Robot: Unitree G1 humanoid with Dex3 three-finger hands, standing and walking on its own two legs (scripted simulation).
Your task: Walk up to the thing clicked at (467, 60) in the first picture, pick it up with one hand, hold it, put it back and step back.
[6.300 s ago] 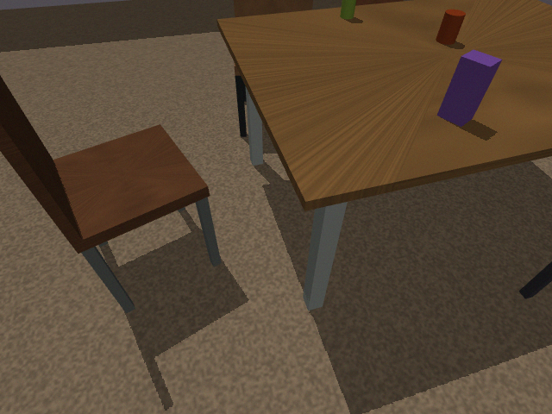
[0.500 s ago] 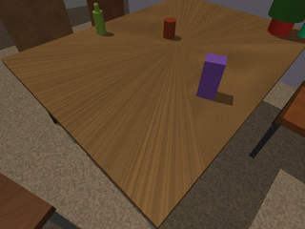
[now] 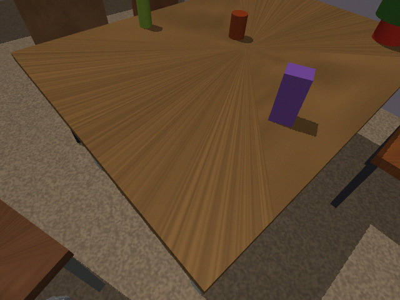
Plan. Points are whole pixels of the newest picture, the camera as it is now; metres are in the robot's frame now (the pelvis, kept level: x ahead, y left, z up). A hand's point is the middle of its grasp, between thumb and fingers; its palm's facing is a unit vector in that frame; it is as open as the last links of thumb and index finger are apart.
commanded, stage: walk up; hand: right
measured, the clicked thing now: (290, 96) +0.66 -0.24 +0.03
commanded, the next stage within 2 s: none
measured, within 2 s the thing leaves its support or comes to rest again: neither
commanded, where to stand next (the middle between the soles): +0.15 -0.43 m, yaw +43 degrees
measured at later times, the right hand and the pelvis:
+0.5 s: hand out of the picture +0.11 -0.48 -0.14, palm faces -0.28 +0.77 -0.58, open 7.4 cm; pelvis +0.01 -0.17 -0.03, yaw +17 degrees
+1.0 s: hand out of the picture +0.28 -0.68 -0.16, palm faces -0.44 +0.63 -0.64, open 7.4 cm; pelvis +0.06 -0.41 -0.06, yaw +32 degrees
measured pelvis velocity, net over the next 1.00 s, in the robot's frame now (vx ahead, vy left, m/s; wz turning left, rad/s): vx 0.06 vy -0.41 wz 0.57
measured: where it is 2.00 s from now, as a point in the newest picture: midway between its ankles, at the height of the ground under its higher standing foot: outside the picture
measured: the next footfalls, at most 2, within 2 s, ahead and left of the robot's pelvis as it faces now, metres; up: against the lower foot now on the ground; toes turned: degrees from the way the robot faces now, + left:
right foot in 0.24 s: +0.10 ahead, -0.25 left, +0.00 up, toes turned +10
left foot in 0.52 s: +0.06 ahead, -0.05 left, +0.00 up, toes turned +21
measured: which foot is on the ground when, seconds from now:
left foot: down 0.00-0.26, up 0.28-0.50, down 0.52-0.90, up 0.92-1.00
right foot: up 0.00-0.22, down 0.24-0.52, up 0.54-0.86, down 0.88-1.00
